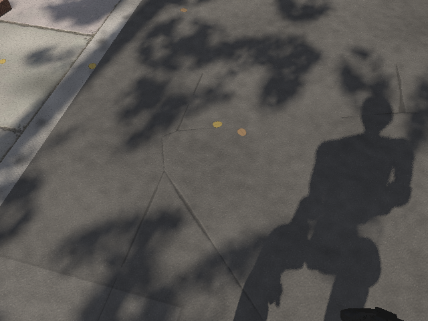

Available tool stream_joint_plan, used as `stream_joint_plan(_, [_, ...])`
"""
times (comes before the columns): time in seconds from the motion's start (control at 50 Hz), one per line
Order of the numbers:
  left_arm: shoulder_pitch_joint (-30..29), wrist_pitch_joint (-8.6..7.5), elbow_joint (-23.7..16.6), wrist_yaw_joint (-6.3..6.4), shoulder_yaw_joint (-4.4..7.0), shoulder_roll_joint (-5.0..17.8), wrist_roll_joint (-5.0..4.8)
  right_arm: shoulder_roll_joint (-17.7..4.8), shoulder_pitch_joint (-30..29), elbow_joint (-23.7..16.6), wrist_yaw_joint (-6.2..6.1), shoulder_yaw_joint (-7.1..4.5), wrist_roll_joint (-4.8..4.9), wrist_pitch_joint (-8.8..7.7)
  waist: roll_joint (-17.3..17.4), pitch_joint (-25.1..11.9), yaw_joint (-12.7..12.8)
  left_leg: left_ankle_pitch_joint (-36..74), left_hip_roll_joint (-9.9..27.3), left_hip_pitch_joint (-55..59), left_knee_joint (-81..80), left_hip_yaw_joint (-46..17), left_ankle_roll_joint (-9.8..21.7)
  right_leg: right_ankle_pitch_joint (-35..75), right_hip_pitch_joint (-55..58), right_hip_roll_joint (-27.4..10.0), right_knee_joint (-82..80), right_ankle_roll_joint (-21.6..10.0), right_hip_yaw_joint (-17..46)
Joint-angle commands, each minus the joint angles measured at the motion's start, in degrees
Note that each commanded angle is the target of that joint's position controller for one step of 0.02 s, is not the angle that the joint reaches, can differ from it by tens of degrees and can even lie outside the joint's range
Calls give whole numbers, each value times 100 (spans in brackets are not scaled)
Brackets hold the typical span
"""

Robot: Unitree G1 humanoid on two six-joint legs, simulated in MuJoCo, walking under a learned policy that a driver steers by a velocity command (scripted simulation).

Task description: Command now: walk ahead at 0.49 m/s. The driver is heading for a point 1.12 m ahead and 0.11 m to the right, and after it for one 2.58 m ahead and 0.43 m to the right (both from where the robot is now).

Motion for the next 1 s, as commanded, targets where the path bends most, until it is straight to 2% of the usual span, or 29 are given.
stream_joint_plan(0.02, [-268, -6, -201, 75, 220, 1102, 27, -869, 1961, 400, -165, -310, 10, -109, -594, -880, -1231, -90, -224, 2448, -526, -142, 365, 7193, -726, -1559, 2637, 67, 203])
stream_joint_plan(0.04, [-376, -15, -319, 25, 181, 995, -3, -1149, 2785, 582, -244, -415, -107, -131, -268, -1380, -1549, -732, 603, 3736, -633, -1002, 642, 5463, -1719, -1328, 4117, 12, 95])
stream_joint_plan(0.06, [297, 2, -400, -38, 62, 285, -67, -1620, 3011, 605, -236, -529, -247, -131, 987, -1913, -1039, -739, 2339, 5186, -623, -3609, 1452, 88, -3688, -322, 6434, 167, -206])
stream_joint_plan(0.08, [208, 27, -313, -38, 195, 811, -15, -1275, 2706, 617, -145, -492, 10, -88, 406, -1835, -1013, -1774, 2463, 4926, -1607, -4904, 1765, -595, -4607, -111, 7181, 61, 288])
stream_joint_plan(0.1, [-397, 9, -538, -53, 236, 951, 24, -1021, 1964, 492, -122, -427, 90, -96, 148, -750, -722, -2247, 2262, 3929, -2018, -3978, 1521, 80, -4939, -536, 6867, -4, 357])
stream_joint_plan(0.12, [-747, -12, -610, -89, 248, 941, 42, -710, 1633, 456, -90, -360, 71, -145, -80, -302, -608, -1830, 2041, 3146, -2280, -3444, 1334, 398, -4744, -694, 6550, -12, 309])
stream_joint_plan(0.14, [-808, 30, -595, -109, 251, 828, 60, -524, 1612, 536, -88, -300, 30, -208, -241, -36, -402, -1186, 1805, 2583, -2401, -2935, 1130, 501, -4464, -853, 6257, 20, 317])
stream_joint_plan(0.18, [-625, 181, -534, -181, 194, 512, 137, -380, 1803, 741, -123, -231, 31, -316, -104, -45, -145, -507, 1470, 2001, -2564, -2233, 871, 580, -3912, -1010, 5779, 164, 259])
stream_joint_plan(0.22, [-798, 253, -601, -230, 190, 443, 150, -531, 2089, 910, -126, -251, 59, -407, 4, -7, -101, 15, 1331, 1903, -2662, -1824, 829, 762, -4025, -1097, 5457, 265, 103])
stream_joint_plan(0.26, [-1369, 293, -799, -251, 199, 515, 142, -662, 2305, 1003, -118, -264, 64, -420, 81, 124, -179, 206, 1233, 1963, -2805, -1556, 757, 1220, -4441, -1229, 4999, 359, -46])
stream_joint_plan(0.34, [-2432, 296, -1112, -265, 168, 519, 70, -635, 2764, 1124, -114, -215, 82, -392, 158, 186, -477, 977, 1037, 2382, -2757, -1189, 483, 2077, -4777, -1219, 3753, 485, -301])
stream_joint_plan(0.38, [-2828, 292, -1214, -270, 137, 477, 43, -645, 3014, 1198, -135, -199, 72, -387, 235, 163, -622, 1227, 1035, 2676, -2686, -1107, 392, 2334, -4743, -1120, 3241, 489, -399])
stream_joint_plan(0.44, [-3312, 279, -1349, -260, 123, 500, 37, -663, 3306, 1301, -179, -179, 23, -362, 293, 176, -785, 1605, 1169, 3305, -2483, -1100, 434, 2287, -4819, -980, 2724, 435, -472])
stream_joint_plan(0.5, [-3566, 227, -1483, -252, 147, 577, 40, -745, 3378, 1385, -239, -195, -40, -331, 330, 224, -768, 2124, 1433, 3867, -2179, -1151, 519, 1797, -4793, -873, 2358, 274, -465])
stream_joint_plan(0.54, [-3181, 172, -1395, -218, 196, 652, 46, -820, 3172, 1389, -273, -213, -47, -321, 374, 76, -495, 3252, 1476, 3906, -1655, -1025, 415, 1323, -4066, -648, 2040, 79, -543])
stream_joint_plan(0.56, [-2587, 134, -1200, -178, 254, 736, 55, -874, 3086, 1394, -276, -227, -39, -311, 391, -216, -241, 3924, 1421, 3846, -1018, -951, 340, 1207, -3316, -454, 1852, -39, -603])
stream_joint_plan(0.58, [-1589, 77, -851, -123, 340, 873, 97, -873, 2975, 1379, -263, -221, -7, -297, 232, -719, 183, 3853, 1208, 3472, 47, -746, 224, 1441, -2089, -370, 1513, -202, -625])
stream_joint_plan(0.6, [-534, 26, -611, -50, 473, 1285, 242, -733, 2901, 1203, -247, -166, 50, -318, -115, -1408, 553, 2194, 974, 2279, 1587, -587, 119, 1024, -521, -1382, 1497, -504, 445])
stream_joint_plan(0.62, [-129, 54, -545, -57, 621, 1845, 305, -91, 3600, 1114, -188, -50, 271, -313, -1455, -2195, 294, -1971, -93, 151, 3851, -214, -172, 751, 1092, -3120, 1040, -1398, 3278])
stream_joint_plan(0.64, [-452, 138, -540, -118, 581, 1486, 53, -745, 3275, 1189, -211, -226, 102, -303, -645, -1942, 272, -2409, 4, -413, 4356, -972, -76, 449, 651, -2911, 549, -1359, 3751])
stream_joint_plan(0.66, [-1118, 131, -619, -137, 496, 1207, -8, -755, 2723, 979, -191, -260, 73, -320, -502, -997, -1, -1849, 309, -621, 4226, -1014, -45, 577, -212, -2689, 414, -1156, 2748])
stream_joint_plan(0.68, [-1450, 82, -645, -165, 425, 892, 6, -656, 2421, 907, -171, -247, 57, -342, -254, -599, -129, -1470, 492, -438, 3912, -1002, -57, 1190, -930, -2443, 200, -992, 2157])
stream_joint_plan(0.7, [-1530, 37, -592, -155, 374, 721, 14, -575, 2334, 905, -152, -262, 3, -290, -254, -369, -301, -1325, 628, -187, 3614, -989, -89, 1614, -1412, -2178, 81, -787, 1676])
stream_joint_plan(0.72, [-1511, 8, -487, -135, 312, 529, 3, -449, 2436, 921, -113, -242, -77, -204, -351, -307, -472, -1250, 703, 105, 3379, -967, -154, 1886, -1764, -1965, -30, -632, 1296])
stream_joint_plan(0.76, [-1195, -77, -309, -119, 299, 543, -10, -290, 2475, 932, -45, -235, -113, -88, -363, -318, -570, -1156, 689, 248, 3184, -846, -240, 2428, -1922, -1839, -125, -605, 974])
stream_joint_plan(0.8, [-976, -114, -192, -111, 326, 716, -31, -293, 2132, 805, -5, -243, -123, -22, -378, -173, -598, -863, 762, -52, 2913, -738, -321, 2525, -1973, -1765, -284, -614, 733])
stream_joint_plan(0.86, [-652, -99, -85, -112, 299, 726, -26, -366, 1280, 513, 11, -239, -92, 11, -386, 67, -442, -227, 858, -559, 2201, -589, -439, 2646, -1858, -1647, -454, -562, 521])
stream_joint_plan(0.92, [-370, -94, -3, -104, 266, 716, -25, -308, 587, 293, 19, -183, -35, -8, -404, 141, -274, 266, 776, -500, 1247, -430, -485, 2986, -1695, -1550, -457, -465, 314])
stream_joint_plan(1.0, [69, -76, 163, -55, 254, 752, 13, -319, -61, 93, 2, -144, -10, -30, -463, 202, -63, 391, 613, -483, 474, -291, -393, 3324, -1044, -1680, -324, -479, 247])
